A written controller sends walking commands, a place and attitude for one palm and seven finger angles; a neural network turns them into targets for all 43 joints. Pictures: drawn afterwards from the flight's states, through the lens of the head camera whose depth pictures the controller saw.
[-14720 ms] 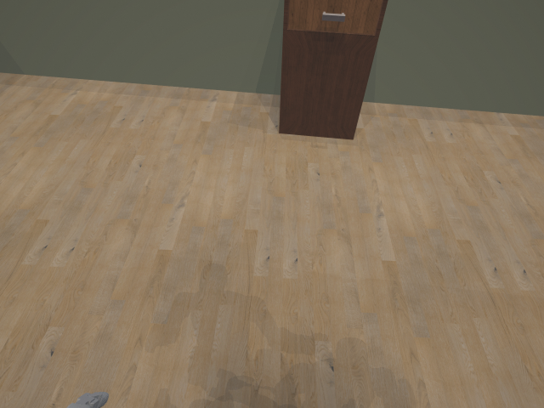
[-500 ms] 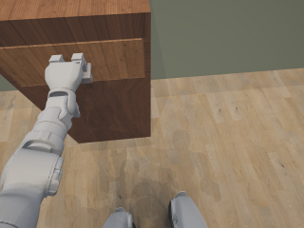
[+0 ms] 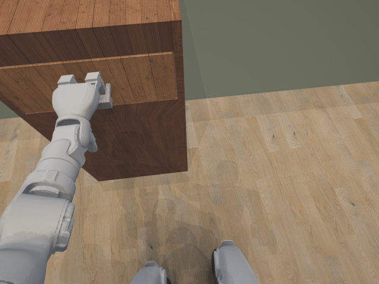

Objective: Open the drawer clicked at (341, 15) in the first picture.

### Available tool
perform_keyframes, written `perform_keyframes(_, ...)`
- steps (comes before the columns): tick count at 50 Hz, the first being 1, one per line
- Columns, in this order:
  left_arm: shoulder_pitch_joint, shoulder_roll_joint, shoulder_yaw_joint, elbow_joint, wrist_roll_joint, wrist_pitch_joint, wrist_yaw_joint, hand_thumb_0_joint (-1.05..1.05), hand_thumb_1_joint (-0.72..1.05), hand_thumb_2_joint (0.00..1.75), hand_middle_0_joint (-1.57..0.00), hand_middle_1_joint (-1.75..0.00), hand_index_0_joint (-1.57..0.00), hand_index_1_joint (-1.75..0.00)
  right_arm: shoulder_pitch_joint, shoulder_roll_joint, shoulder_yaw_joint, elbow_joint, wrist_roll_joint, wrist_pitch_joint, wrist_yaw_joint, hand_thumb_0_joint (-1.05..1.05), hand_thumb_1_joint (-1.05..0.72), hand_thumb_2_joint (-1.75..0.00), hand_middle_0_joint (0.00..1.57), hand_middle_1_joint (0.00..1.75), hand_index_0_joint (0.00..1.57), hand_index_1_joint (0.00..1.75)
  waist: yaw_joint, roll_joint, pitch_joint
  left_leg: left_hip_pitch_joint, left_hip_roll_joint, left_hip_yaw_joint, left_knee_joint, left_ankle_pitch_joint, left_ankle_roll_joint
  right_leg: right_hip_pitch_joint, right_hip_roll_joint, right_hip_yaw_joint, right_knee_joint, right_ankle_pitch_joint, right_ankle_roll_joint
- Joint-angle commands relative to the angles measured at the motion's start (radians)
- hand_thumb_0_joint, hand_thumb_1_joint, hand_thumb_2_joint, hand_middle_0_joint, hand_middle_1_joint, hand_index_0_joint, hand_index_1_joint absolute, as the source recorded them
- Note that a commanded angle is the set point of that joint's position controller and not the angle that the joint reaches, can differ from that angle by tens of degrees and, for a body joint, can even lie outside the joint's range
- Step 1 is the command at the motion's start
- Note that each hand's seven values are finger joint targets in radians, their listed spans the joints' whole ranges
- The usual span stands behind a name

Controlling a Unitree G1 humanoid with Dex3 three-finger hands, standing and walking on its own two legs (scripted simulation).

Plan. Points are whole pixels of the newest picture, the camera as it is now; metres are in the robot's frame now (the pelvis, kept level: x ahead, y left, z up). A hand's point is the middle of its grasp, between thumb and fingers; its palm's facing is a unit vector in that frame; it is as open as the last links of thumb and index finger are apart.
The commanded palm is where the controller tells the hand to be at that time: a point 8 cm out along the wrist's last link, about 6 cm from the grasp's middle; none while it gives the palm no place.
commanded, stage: lift the fingers back up to retry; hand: left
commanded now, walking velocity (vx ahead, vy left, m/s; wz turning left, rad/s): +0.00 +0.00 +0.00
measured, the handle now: (90, 96) +0.55 +0.20 +0.00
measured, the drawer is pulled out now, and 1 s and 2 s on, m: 0.00 0.00 0.00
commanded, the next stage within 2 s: re-aim the fingers above the handle in 0.60 s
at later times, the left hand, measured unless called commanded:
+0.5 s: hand (74, 96) +0.50 +0.20 +0.07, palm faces -0.01 -0.02 -1.00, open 13.8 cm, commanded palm +0.47 +0.20 +0.12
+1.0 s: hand (80, 98) +0.50 +0.19 +0.06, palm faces -0.02 -0.01 -1.00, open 13.8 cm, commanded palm +0.47 +0.20 +0.12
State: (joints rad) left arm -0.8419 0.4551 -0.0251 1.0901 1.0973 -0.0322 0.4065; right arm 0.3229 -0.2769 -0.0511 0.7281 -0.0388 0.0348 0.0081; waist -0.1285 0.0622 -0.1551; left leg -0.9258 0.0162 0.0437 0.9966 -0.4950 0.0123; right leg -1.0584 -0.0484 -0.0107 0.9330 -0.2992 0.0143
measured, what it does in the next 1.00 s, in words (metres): stands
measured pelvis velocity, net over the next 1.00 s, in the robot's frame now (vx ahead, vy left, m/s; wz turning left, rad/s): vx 0.04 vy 0.00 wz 0.00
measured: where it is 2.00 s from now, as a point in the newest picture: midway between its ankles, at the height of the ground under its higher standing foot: outside the picture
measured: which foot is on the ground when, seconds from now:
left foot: down 0.00-1.00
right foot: down 0.00-1.00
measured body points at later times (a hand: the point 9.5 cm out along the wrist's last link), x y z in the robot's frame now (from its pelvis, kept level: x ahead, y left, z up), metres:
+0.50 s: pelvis +0.04 +0.00 +0.04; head +0.13 -0.02 +0.48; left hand +0.49 +0.20 +0.12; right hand +0.09 -0.27 -0.10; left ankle -0.02 +0.11 -0.67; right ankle +0.07 -0.13 -0.67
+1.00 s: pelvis +0.04 +0.00 +0.04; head +0.13 -0.03 +0.48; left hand +0.49 +0.19 +0.12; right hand +0.08 -0.27 -0.10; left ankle -0.02 +0.11 -0.67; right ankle +0.07 -0.13 -0.67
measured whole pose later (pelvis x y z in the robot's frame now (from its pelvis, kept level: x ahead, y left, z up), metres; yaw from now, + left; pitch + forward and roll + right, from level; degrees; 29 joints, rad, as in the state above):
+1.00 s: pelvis +0.04 +0.00 +0.04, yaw +0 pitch +18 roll +0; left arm -0.72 0.37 -0.07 0.96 1.10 -0.04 0.38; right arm 0.30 -0.26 -0.08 0.73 -0.03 0.10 0.00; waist -0.06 0.07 -0.13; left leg -0.58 0.01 0.04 0.69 -0.42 0.01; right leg -0.72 -0.04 -0.02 0.68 -0.26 0.02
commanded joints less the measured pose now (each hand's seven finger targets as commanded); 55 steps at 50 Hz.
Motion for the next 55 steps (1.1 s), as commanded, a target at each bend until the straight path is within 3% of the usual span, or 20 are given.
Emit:
perform_keyframes(1, -0.387, 0.233, 0.055, -0.248, -0.006, -0.033, 0.041, 0.0, -0.5, 0.3, -0.3, -1.2, -0.3, -1.2, 0.135, -0.146, -0.058, -0.052, -0.002, -0.012, -0.01, 0.0, -0.9, -0.9, 0.2, 0.3, 0.2, 0.3, 0.007, 0.002, -0.503, 0.22, -0.048, -0.033, -0.173, 0.35, 0.019, 0.509, 0.06, -0.004, -0.113, 0.246, -0.039)
perform_keyframes(5, -0.384, 0.24, 0.067, -0.236, 0.0, -0.029, 0.071, 0.0, -0.5, 0.3, -0.3, -1.2, -0.3, -1.2, 0.125, -0.15, -0.06, -0.039, -0.002, 0.0, -0.012, 0.0, -0.9, -0.9, 0.2, 0.3, 0.2, 0.3, 0.003, -0.032, -0.443, 0.249, -0.045, -0.036, -0.207, 0.363, 0.018, 0.513, 0.061, -0.012, -0.147, 0.242, -0.037)
perform_keyframes(8, -0.379, 0.218, 0.054, -0.262, 0.001, -0.01, 0.08, 0.0, -0.5, 0.3, -0.3, -1.2, -0.3, -1.2, 0.119, -0.147, -0.063, -0.043, -0.001, 0.01, -0.008, 0.0, -0.9, -0.9, 0.2, 0.3, 0.2, 0.3, 0.015, 0.002, -0.471, 0.317, -0.046, -0.033, -0.231, 0.432, 0.011, 0.549, 0.063, -0.018, -0.165, 0.289, -0.041)
perform_keyframes(10, -0.336, 0.19, 0.041, -0.252, -0.007, 0.006, 0.068, 0.0, -0.5, 0.3, -0.3, -1.2, -0.3, -1.2, 0.118, -0.143, -0.066, -0.043, 0.0, 0.021, -0.005, 0.0, -0.9, -0.9, 0.2, 0.3, 0.2, 0.3, 0.023, 0.001, -0.482, 0.36, -0.044, -0.031, -0.241, 0.507, 0.007, 0.579, 0.066, -0.022, -0.174, 0.34, -0.041)
perform_keyframes(12, -0.324, 0.189, 0.035, -0.234, -0.017, 0.027, 0.05, 0.0, -0.5, 0.3, -0.3, -1.2, -0.3, -1.2, 0.105, -0.146, -0.062, -0.046, 0.008, 0.031, -0.007, 0.0, -0.9, -0.9, 0.2, 0.3, 0.2, 0.3, 0.022, -0.039, -0.42, 0.346, -0.043, -0.026, -0.268, 0.491, 0.01, 0.604, 0.067, -0.022, -0.199, 0.347, -0.038)
perform_keyframes(15, -0.29, 0.204, 0.042, -0.255, -0.025, 0.027, 0.017, 0.0, -0.5, 0.3, -0.3, -1.2, -0.3, -1.2, 0.093, -0.145, -0.06, -0.059, 0.014, 0.041, -0.012, 0.0, -0.9, -0.9, 0.2, 0.3, 0.2, 0.3, 0.045, -0.033, -0.42, 0.371, -0.045, -0.018, -0.3, 0.514, 0.01, 0.663, 0.065, -0.018, -0.22, 0.373, -0.041)
perform_keyframes(16, -0.304, 0.188, 0.025, -0.276, -0.024, 0.022, 0.009, 0.0, -0.5, 0.3, -0.3, -1.2, -0.3, -1.2, 0.088, -0.143, -0.06, -0.066, 0.016, 0.043, -0.016, 0.0, -0.9, -0.9, 0.2, 0.3, 0.2, 0.3, 0.035, -0.044, -0.405, 0.38, -0.044, -0.018, -0.309, 0.511, 0.012, 0.666, 0.066, -0.018, -0.232, 0.374, -0.04)
perform_keyframes(19, -0.282, 0.178, 0.028, -0.328, -0.025, -0.002, -0.008, 0.0, -0.5, 0.3, -0.3, -1.2, -0.3, -1.2, 0.077, -0.137, -0.064, -0.079, 0.019, 0.044, -0.022, 0.0, -0.9, -0.9, 0.2, 0.3, 0.2, 0.3, 0.049, -0.051, -0.412, 0.43, -0.041, -0.018, -0.326, 0.574, 0.012, 0.699, 0.066, -0.021, -0.248, 0.406, -0.042)
perform_keyframes(22, -0.253, 0.128, -0.002, -0.34, -0.02, -0.009, -0.011, 0.0, -0.5, 0.3, -0.3, -1.2, -0.3, -1.2, 0.077, -0.13, -0.069, -0.076, 0.019, 0.044, -0.019, 0.0, -0.9, -0.9, 0.2, 0.3, 0.2, 0.3, 0.055, -0.016, -0.379, 0.484, -0.032, -0.026, -0.335, 0.668, 0.001, 0.671, 0.069, -0.03, -0.255, 0.418, -0.043)
perform_keyframes(24, -0.208, 0.113, -0.002, -0.299, -0.026, -0.003, -0.013, 0.0, -0.5, 0.3, -0.3, -1.2, -0.3, -1.2, 0.07, -0.131, -0.067, -0.078, 0.021, 0.048, -0.015, 0.0, -0.9, -0.9, 0.2, 0.3, 0.2, 0.3, 0.056, -0.073, -0.352, 0.457, -0.036, -0.018, -0.344, 0.636, 0.003, 0.69, 0.07, -0.03, -0.266, 0.42, -0.044)
perform_keyframes(26, -0.241, 0.1, -0.025, -0.274, -0.014, 0.007, -0.007, 0.0, -0.5, 0.3, -0.3, -1.2, -0.3, -1.2, 0.06, -0.133, -0.063, -0.073, 0.024, 0.049, -0.016, 0.0, -0.9, -0.9, 0.2, 0.3, 0.2, 0.3, 0.042, -0.079, -0.292, 0.433, -0.038, -0.014, -0.361, 0.565, 0.003, 0.663, 0.07, -0.033, -0.276, 0.384, -0.044)
perform_keyframes(29, -0.316, 0.157, 0.012, -0.319, -0.002, -0.003, 0.007, 0.0, -0.5, 0.3, -0.3, -1.2, -0.3, -1.2, 0.047, -0.134, -0.062, -0.078, 0.02, 0.045, -0.021, 0.0, -0.9, -0.9, 0.2, 0.3, 0.2, 0.3, 0.049, -0.045, -0.327, 0.438, -0.046, -0.016, -0.363, 0.532, 0.005, 0.681, 0.067, -0.025, -0.275, 0.361, -0.049)
perform_keyframes(31, -0.347, 0.132, -0.01, -0.317, 0.004, -0.008, 0.015, 0.0, -0.5, 0.3, -0.3, -1.2, -0.3, -1.2, 0.057, -0.125, -0.063, -0.073, 0.014, 0.04, -0.024, 0.0, -0.9, -0.9, 0.2, 0.3, 0.2, 0.3, 0.033, -0.025, -0.36, 0.461, -0.045, -0.015, -0.352, 0.551, 0.004, 0.673, 0.067, -0.025, -0.268, 0.379, -0.046)
perform_keyframes(34, -0.349, 0.19, 0.047, -0.345, 0.003, -0.021, 0.025, 0.0, -0.5, 0.3, -0.3, -1.2, -0.3, -1.2, 0.057, -0.126, -0.065, -0.075, 0.005, 0.038, -0.026, 0.0, -0.9, -0.9, 0.2, 0.3, 0.2, 0.3, 0.054, -0.027, -0.438, 0.466, -0.049, -0.016, -0.336, 0.625, 0.005, 0.722, 0.065, -0.018, -0.247, 0.443, -0.045)
perform_keyframes(39, -0.28, 0.152, 0.037, -0.308, 0.003, -0.003, 0.023, 0.0, -0.5, 0.3, -0.3, -1.2, -0.3, -1.2, 0.066, -0.122, -0.071, -0.069, 0.004, 0.04, -0.014, 0.0, -0.9, -0.9, 0.2, 0.3, 0.2, 0.3, 0.059, -0.026, -0.436, 0.469, -0.041, -0.018, -0.323, 0.707, 0.001, 0.713, 0.067, -0.023, -0.239, 0.48, -0.044)
perform_keyframes(41, -0.276, 0.106, -0.005, -0.308, -0.002, 0.005, 0.014, 0.0, -0.5, 0.3, -0.3, -1.2, -0.3, -1.2, 0.07, -0.122, -0.073, -0.069, 0.01, 0.041, -0.01, 0.0, -0.9, -0.9, 0.2, 0.3, 0.2, 0.3, 0.048, -0.032, -0.415, 0.47, -0.037, -0.017, -0.331, 0.682, 0.001, 0.699, 0.07, -0.026, -0.249, 0.465, -0.041)
perform_keyframes(43, -0.263, 0.106, -0.006, -0.282, -0.003, 0.014, 0.007, 0.0, -0.5, 0.3, -0.3, -1.2, -0.3, -1.2, 0.069, -0.125, -0.073, -0.064, 0.013, 0.043, -0.011, 0.0, -0.9, -0.9, 0.2, 0.3, 0.2, 0.3, 0.045, -0.068, -0.383, 0.455, -0.039, -0.013, -0.34, 0.637, 0.005, 0.7, 0.071, -0.026, -0.261, 0.445, -0.042)
perform_keyframes(47, -0.299, 0.136, 0.015, -0.333, 0.004, -0.009, 0.01, 0.0, -0.5, 0.3, -0.3, -1.2, -0.3, -1.2, 0.065, -0.124, -0.073, -0.067, 0.01, 0.04, -0.018, 0.0, -0.9, -0.9, 0.2, 0.3, 0.2, 0.3, 0.055, -0.045, -0.417, 0.462, -0.041, -0.013, -0.348, 0.622, 0.007, 0.721, 0.067, -0.018, -0.259, 0.439, -0.043)
perform_keyframes(53, -0.278, 0.149, 0.032, -0.288, 0.013, 0.003, 0.046, 0.0, -0.5, 0.3, -0.3, -1.2, -0.3, -1.2, 0.049, -0.126, -0.066, -0.06, 0.011, 0.035, -0.014, 0.0, -0.9, -0.9, 0.2, 0.3, 0.2, 0.3, 0.062, -0.064, -0.363, 0.415, -0.047, -0.006, -0.365, 0.527, 0.007, 0.711, 0.068, -0.02, -0.266, 0.382, -0.046)
perform_keyframes(55, -0.3, 0.197, 0.058, -0.267, 0.014, 0.018, 0.053, 0.0, -0.5, 0.3, -0.3, -1.2, -0.3, -1.2, 0.041, -0.132, -0.061, -0.054, 0.013, 0.035, -0.017, 0.0, -0.9, -0.9, 0.2, 0.3, 0.2, 0.3, 0.06, -0.056, -0.354, 0.398, -0.05, -0.001, -0.37, 0.486, 0.009, 0.712, 0.066, -0.015, -0.268, 0.359, -0.044)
